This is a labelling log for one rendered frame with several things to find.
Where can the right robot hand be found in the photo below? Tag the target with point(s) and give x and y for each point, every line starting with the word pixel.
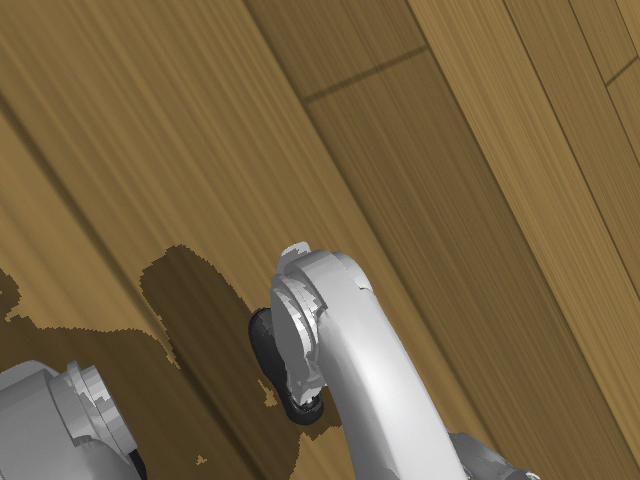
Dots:
pixel 478 460

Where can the left robot foot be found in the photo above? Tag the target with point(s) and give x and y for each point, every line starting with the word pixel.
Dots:
pixel 138 463

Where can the right robot foot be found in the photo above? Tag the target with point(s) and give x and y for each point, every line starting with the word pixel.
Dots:
pixel 262 340

